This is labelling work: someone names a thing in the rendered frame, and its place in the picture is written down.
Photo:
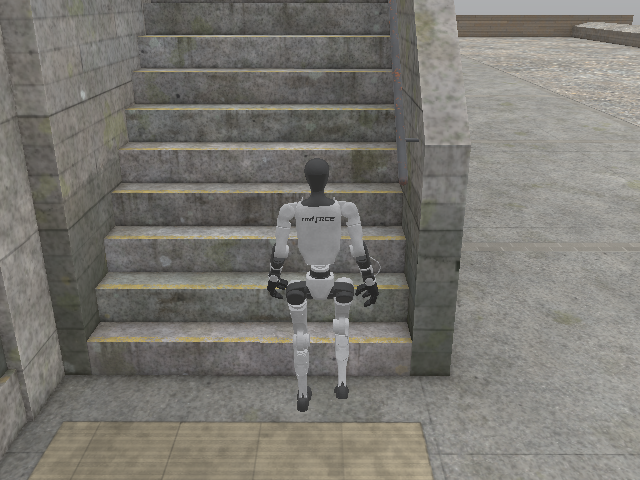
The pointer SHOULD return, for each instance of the right robot upper arm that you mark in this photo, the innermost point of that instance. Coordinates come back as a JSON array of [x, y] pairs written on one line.
[[350, 211]]

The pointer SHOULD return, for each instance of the robot right hand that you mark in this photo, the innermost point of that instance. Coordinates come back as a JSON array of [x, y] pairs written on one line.
[[371, 290]]

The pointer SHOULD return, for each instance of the left robot forearm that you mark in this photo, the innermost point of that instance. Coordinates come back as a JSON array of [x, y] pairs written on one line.
[[276, 266]]

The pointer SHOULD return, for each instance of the robot head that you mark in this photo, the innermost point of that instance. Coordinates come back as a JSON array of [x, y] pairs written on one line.
[[317, 173]]

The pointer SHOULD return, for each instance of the right robot foot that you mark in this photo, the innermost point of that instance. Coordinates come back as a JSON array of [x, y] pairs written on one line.
[[341, 391]]

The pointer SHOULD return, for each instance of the left robot upper arm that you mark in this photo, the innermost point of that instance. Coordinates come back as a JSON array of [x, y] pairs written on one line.
[[286, 213]]

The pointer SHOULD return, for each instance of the right robot forearm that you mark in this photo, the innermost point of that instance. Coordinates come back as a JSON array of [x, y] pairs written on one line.
[[365, 267]]

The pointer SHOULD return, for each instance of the robot left hand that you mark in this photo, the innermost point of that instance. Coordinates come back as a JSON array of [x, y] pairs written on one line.
[[281, 285]]

